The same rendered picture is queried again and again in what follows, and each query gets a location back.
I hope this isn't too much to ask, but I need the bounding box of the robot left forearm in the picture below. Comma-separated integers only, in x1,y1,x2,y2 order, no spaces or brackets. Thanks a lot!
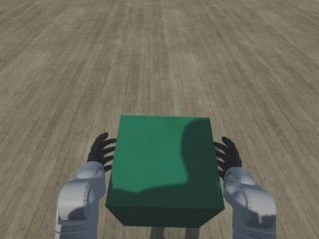
55,161,107,239

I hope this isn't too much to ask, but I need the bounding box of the carton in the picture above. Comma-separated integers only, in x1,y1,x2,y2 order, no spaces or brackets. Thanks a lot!
105,115,225,228

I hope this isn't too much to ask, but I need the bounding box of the right robot hand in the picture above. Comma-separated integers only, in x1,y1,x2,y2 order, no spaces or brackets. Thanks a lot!
213,136,242,181

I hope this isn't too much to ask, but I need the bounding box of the robot right forearm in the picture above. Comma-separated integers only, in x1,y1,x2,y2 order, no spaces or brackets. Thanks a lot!
222,166,277,239

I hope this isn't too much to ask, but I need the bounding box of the left robot hand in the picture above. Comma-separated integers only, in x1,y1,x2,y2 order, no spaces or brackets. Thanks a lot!
87,132,117,172

